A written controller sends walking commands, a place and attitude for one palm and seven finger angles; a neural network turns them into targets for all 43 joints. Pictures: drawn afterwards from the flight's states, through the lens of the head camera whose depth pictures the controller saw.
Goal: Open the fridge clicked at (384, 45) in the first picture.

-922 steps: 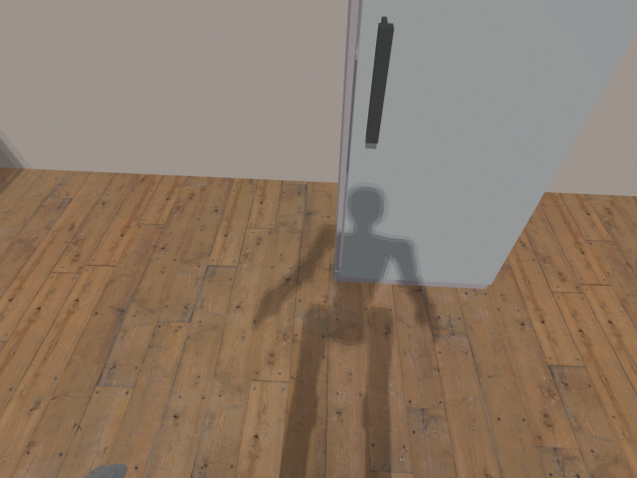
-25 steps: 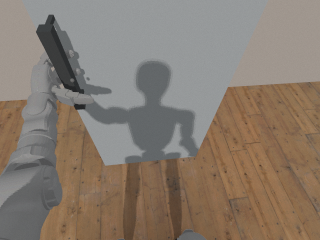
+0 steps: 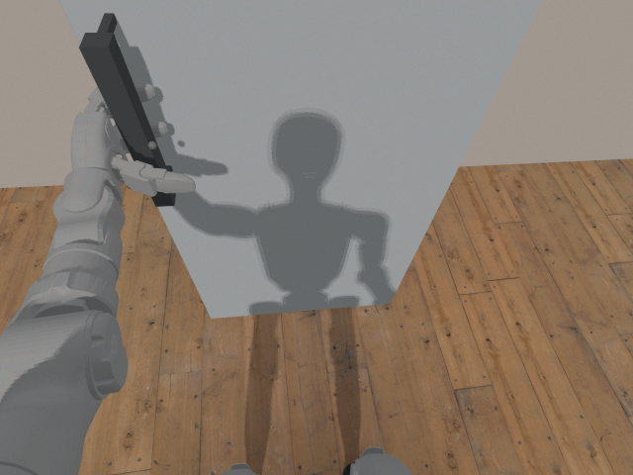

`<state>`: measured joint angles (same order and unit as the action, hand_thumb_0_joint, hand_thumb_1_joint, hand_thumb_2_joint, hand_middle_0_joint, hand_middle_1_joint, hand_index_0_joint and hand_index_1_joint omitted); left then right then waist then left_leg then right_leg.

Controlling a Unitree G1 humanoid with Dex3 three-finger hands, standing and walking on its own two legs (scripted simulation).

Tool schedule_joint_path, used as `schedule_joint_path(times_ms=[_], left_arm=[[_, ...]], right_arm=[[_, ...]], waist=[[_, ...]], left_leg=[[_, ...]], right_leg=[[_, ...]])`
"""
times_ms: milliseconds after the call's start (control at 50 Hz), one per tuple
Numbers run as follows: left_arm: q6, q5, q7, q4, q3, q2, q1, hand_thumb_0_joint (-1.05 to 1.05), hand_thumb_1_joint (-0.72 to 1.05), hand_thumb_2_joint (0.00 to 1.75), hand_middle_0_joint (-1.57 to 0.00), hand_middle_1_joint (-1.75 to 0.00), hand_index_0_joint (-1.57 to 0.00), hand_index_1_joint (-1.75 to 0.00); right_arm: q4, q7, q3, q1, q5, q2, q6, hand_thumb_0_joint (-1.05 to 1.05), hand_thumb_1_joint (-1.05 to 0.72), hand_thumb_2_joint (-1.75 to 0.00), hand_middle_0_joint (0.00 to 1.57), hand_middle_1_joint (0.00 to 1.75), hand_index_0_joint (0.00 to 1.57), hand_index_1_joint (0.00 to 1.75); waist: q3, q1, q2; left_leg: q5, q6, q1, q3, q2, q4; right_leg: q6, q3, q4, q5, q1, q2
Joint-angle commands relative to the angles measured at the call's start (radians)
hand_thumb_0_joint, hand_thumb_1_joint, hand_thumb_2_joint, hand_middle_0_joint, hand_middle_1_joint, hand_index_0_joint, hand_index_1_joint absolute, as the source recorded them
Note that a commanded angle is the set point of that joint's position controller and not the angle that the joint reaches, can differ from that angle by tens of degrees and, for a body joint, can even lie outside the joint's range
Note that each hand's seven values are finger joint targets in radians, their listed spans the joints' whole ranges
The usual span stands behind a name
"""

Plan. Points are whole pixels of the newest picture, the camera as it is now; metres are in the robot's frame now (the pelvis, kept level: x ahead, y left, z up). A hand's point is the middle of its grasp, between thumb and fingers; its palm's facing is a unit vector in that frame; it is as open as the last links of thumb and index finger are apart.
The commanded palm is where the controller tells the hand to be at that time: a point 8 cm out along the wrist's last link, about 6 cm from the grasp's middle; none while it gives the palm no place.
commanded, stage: slide the fingers in behind the handle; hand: left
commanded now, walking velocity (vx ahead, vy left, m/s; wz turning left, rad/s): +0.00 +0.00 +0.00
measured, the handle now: (141, 123) +0.54 +0.22 +0.11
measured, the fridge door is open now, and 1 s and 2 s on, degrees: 0 0 0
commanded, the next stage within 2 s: grip the handle and tug to test in 0.20 s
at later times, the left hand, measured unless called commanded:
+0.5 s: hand (152, 144) +0.49 +0.19 +0.12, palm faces +0.09 -1.00 -0.01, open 13.1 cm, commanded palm +0.46 +0.24 +0.12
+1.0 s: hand (151, 145) +0.49 +0.20 +0.13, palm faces +0.12 -0.99 -0.02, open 6.1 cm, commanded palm +0.46 +0.24 +0.12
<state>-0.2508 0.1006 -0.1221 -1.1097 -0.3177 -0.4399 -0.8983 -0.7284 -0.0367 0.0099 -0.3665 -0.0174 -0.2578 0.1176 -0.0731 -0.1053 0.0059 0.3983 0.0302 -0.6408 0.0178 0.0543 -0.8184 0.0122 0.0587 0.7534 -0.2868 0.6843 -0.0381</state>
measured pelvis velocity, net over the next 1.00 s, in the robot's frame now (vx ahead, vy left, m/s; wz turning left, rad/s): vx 0.02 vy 0.00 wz -0.01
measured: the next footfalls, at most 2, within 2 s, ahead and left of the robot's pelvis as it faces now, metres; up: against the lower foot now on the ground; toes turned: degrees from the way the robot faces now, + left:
none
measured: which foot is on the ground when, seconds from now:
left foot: down 0.00-1.00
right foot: down 0.00-1.00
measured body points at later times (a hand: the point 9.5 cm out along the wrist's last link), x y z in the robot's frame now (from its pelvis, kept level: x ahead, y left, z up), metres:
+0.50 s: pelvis +0.01 +0.00 +0.00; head +0.08 +0.01 +0.45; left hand +0.48 +0.25 +0.13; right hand +0.05 -0.27 -0.11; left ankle +0.00 +0.14 -0.70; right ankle +0.04 -0.13 -0.70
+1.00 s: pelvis +0.02 +0.00 +0.01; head +0.08 +0.01 +0.45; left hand +0.48 +0.25 +0.13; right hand +0.06 -0.27 -0.11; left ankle +0.00 +0.14 -0.70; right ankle +0.04 -0.13 -0.70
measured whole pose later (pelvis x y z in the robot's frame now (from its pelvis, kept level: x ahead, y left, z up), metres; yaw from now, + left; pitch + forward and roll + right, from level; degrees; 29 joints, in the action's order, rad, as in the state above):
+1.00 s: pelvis +0.02 +0.00 +0.01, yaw -1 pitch +12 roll -1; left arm -0.22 0.12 -0.11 -0.99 -0.32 -0.40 -0.79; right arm -0.72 -0.04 0.00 -0.37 -0.02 -0.26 0.10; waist -0.08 -0.09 0.02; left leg 0.41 0.03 -0.58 0.01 0.06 -0.79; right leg 0.02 0.05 0.72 -0.30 0.63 -0.03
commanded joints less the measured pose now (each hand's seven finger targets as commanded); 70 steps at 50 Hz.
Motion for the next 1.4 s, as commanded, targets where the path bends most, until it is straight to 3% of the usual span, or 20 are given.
schedule_joint_path(times_ms=[0,100,220,280,340,380,420,480,560,620,760,880,920,980,1060,1080,1120,1140,1280,1380], left_arm=[[-0.068,0.002,-0.016,0.232,-0.003,-0.176,-0.504,0.0,-0.5,0.3,-0.3,-1.2,-0.3,-1.2],[-0.07,0.003,-0.013,0.261,0.019,-0.144,-0.49,0.0,-0.5,0.3,-0.3,-1.2,-0.3,-1.2],[-0.058,0.006,-0.014,0.248,-0.026,-0.19,-0.451,0.0,-0.5,0.3,-0.3,-1.2,-0.3,-1.2],[-0.056,0.006,-0.015,0.243,-0.035,-0.201,-0.454,0.0,-0.5,0.3,-0.3,-1.2,-0.3,-1.2],[-0.056,0.003,-0.016,0.249,-0.018,-0.18,-0.455,0.0,-0.36,0.36,-0.32,-1.22,-0.32,-1.22],[-0.06,0.006,-0.016,0.262,-0.05,-0.221,-0.452,0.0,-0.27,0.4,-0.32,-1.23,-0.32,-1.23],[-0.058,0.01,-0.021,0.267,-0.028,-0.183,-0.424,0.0,-0.17,0.44,-0.33,-1.25,-0.33,-1.25],[-0.057,0.008,-0.021,0.264,-0.054,-0.222,-0.419,0.0,-0.03,0.5,-0.35,-1.27,-0.35,-1.27],[-0.056,0.01,-0.019,0.3,-0.024,-0.182,-0.409,0.0,0.15,0.58,-0.37,-1.29,-0.37,-1.29],[-0.052,0.014,-0.016,0.293,-0.039,-0.194,-0.397,0.0,0.29,0.64,-0.38,-1.31,-0.38,-1.31],[-0.06,0.014,-0.016,0.351,-0.018,-0.165,-0.378,0.0,0.62,0.78,-0.42,-1.36,-0.42,-1.36],[-0.046,0.017,-0.013,0.362,0.007,-0.135,-0.357,0.0,0.9,0.9,-0.45,-1.4,-0.45,-1.4],[-0.04,0.018,-0.013,0.352,0.023,-0.115,-0.365,0.0,0.9,0.9,-0.45,-1.4,-0.45,-1.4],[-0.045,0.017,-0.009,0.339,-0.026,-0.167,-0.355,0.0,0.9,0.9,-0.45,-1.4,-0.45,-1.4],[-0.051,0.018,-0.014,0.374,0.015,-0.122,-0.365,0.0,0.9,0.9,-0.45,-1.4,-0.45,-1.4],[-0.053,0.019,-0.012,0.37,-0.018,-0.159,-0.355,0.0,0.9,0.9,-0.45,-1.4,-0.45,-1.4],[-0.054,0.021,-0.016,0.385,0.007,-0.128,-0.347,0.0,0.9,0.9,-0.45,-1.4,-0.45,-1.4],[-0.054,0.02,-0.015,0.38,-0.026,-0.162,-0.323,0.0,0.9,0.9,-0.45,-1.4,-0.45,-1.4],[-0.048,0.023,-0.019,0.367,-0.024,-0.164,-0.335,0.0,0.9,0.9,-0.45,-1.4,-0.45,-1.4],[-0.043,0.038,-0.032,0.402,-0.067,-0.192,-0.213,0.0,0.9,0.9,-0.45,-1.4,-0.45,-1.4]], right_arm=[[0.082,-0.016,-0.058,-0.091,0.0,-0.165,0.029,0.0,-0.9,-0.9,0.2,0.3,0.2,0.3],[0.089,-0.012,-0.059,-0.086,-0.001,-0.161,0.026,0.0,-0.9,-0.9,0.2,0.3,0.2,0.3],[0.091,-0.015,-0.06,-0.087,-0.003,-0.166,0.019,0.0,-0.9,-0.9,0.2,0.3,0.2,0.3],[0.089,-0.018,-0.057,-0.083,-0.003,-0.163,0.017,0.0,-0.9,-0.9,0.2,0.3,0.2,0.3],[0.095,-0.019,-0.058,-0.082,-0.003,-0.162,0.015,0.0,-0.9,-0.9,0.2,0.3,0.2,0.3],[0.095,-0.019,-0.059,-0.084,-0.003,-0.165,0.014,0.0,-0.9,-0.9,0.2,0.3,0.2,0.3],[0.102,-0.017,-0.059,-0.08,-0.004,-0.159,0.015,0.0,-0.9,-0.9,0.2,0.3,0.2,0.3],[0.101,-0.019,-0.059,-0.082,-0.005,-0.164,0.011,0.0,-0.9,-0.9,0.2,0.3,0.2,0.3],[0.106,-0.017,-0.06,-0.076,-0.006,-0.159,0.013,0.0,-0.9,-0.9,0.2,0.3,0.2,0.3],[0.104,-0.017,-0.062,-0.078,-0.006,-0.163,0.012,0.0,-0.9,-0.9,0.2,0.3,0.2,0.3],[0.104,-0.016,-0.066,-0.077,-0.004,-0.159,0.013,0.0,-0.9,-0.9,0.2,0.3,0.2,0.3],[0.098,-0.016,-0.068,-0.07,-0.008,-0.157,0.01,0.0,-0.9,-0.9,0.2,0.3,0.2,0.3],[0.096,-0.016,-0.066,-0.067,-0.009,-0.156,0.011,0.0,-0.9,-0.9,0.2,0.3,0.2,0.3],[0.092,-0.018,-0.068,-0.07,-0.005,-0.16,0.01,0.0,-0.9,-0.9,0.2,0.3,0.2,0.3],[0.094,-0.017,-0.066,-0.06,-0.006,-0.152,0.013,0.0,-0.9,-0.9,0.2,0.3,0.2,0.3],[0.09,-0.017,-0.068,-0.066,-0.005,-0.157,0.012,0.0,-0.9,-0.9,0.2,0.3,0.2,0.3],[0.101,-0.015,-0.065,-0.054,-0.006,-0.151,0.012,0.0,-0.9,-0.9,0.2,0.3,0.2,0.3],[0.103,-0.018,-0.068,-0.057,-0.005,-0.156,0.012,0.0,-0.9,-0.9,0.2,0.3,0.2,0.3],[0.101,-0.02,-0.064,-0.052,-0.007,-0.155,0.005,0.0,-0.9,-0.9,0.2,0.3,0.2,0.3],[0.125,-0.02,-0.065,-0.038,-0.01,-0.154,0.0,0.0,-0.9,-0.9,0.2,0.3,0.2,0.3]], waist=[[-0.391,-0.033,0.074],[-0.388,-0.033,0.09],[-0.382,-0.02,0.039],[-0.376,-0.016,0.067],[-0.369,-0.023,0.064],[-0.398,-0.012,0.064],[-0.402,-0.012,0.057],[-0.396,-0.009,0.052],[-0.408,-0.005,0.103],[-0.398,-0.007,0.05],[-0.441,0.001,0.08],[-0.398,-0.005,0.083],[-0.378,-0.01,0.079],[-0.396,0.004,0.059],[-0.415,-0.001,0.101],[-0.414,0.005,0.066],[-0.409,0.006,0.079],[-0.418,0.016,0.07],[-0.397,0.008,0.062],[-0.43,0.045,0.06]], left_leg=[[-0.229,-0.028,0.164,0.002,-0.052,0.119],[-0.262,-0.024,0.186,0.003,-0.049,0.118],[-0.255,-0.03,0.15,-0.006,-0.052,0.121],[-0.26,-0.031,0.151,-0.01,-0.053,0.12],[-0.271,-0.031,0.16,-0.008,-0.053,0.117],[-0.284,-0.029,0.155,-0.007,-0.052,0.118],[-0.293,-0.03,0.166,-0.012,-0.053,0.115],[-0.288,-0.031,0.152,-0.014,-0.052,0.116],[-0.322,-0.025,0.187,-0.009,-0.051,0.116],[-0.307,-0.028,0.171,-0.012,-0.049,0.119],[-0.377,-0.025,0.218,-0.006,-0.047,0.118],[-0.384,-0.022,0.224,-0.005,-0.044,0.124],[-0.367,-0.024,0.215,-0.008,-0.046,0.125],[-0.369,-0.026,0.206,-0.009,-0.048,0.126],[-0.407,-0.023,0.238,-0.011,-0.048,0.123],[-0.4,-0.025,0.228,-0.008,-0.048,0.122],[-0.399,-0.026,0.224,-0.016,-0.051,0.127],[-0.41,-0.027,0.224,-0.015,-0.05,0.123],[-0.397,-0.028,0.209,-0.018,-0.05,0.128],[-0.422,-0.029,0.205,-0.031,-0.052,0.134]], right_leg=[[-0.03,-0.02,-0.072,0.208,-0.229,0.057],[-0.029,-0.014,-0.068,0.224,-0.221,0.06],[-0.029,-0.02,-0.073,0.246,-0.265,0.06],[-0.029,-0.024,-0.073,0.256,-0.268,0.058],[-0.029,-0.021,-0.071,0.256,-0.254,0.06],[-0.029,-0.024,-0.065,0.274,-0.278,0.057],[-0.029,-0.023,-0.067,0.282,-0.28,0.061],[-0.028,-0.025,-0.067,0.287,-0.289,0.059],[-0.031,-0.021,-0.065,0.292,-0.277,0.061],[-0.029,-0.02,-0.07,0.294,-0.29,0.063],[-0.031,-0.017,-0.063,0.335,-0.304,0.062],[-0.031,-0.012,-0.071,0.329,-0.293,0.064],[-0.031,-0.012,-0.076,0.322,-0.286,0.064],[-0.032,-0.015,-0.074,0.34,-0.315,0.062],[-0.031,-0.017,-0.072,0.361,-0.313,0.061],[-0.031,-0.016,-0.073,0.361,-0.321,0.062],[-0.031,-0.017,-0.074,0.372,-0.333,0.062],[-0.033,-0.018,-0.071,0.375,-0.34,0.063],[-0.03,-0.02,-0.075,0.38,-0.341,0.06],[-0.033,-0.024,-0.074,0.418,-0.402,0.06]])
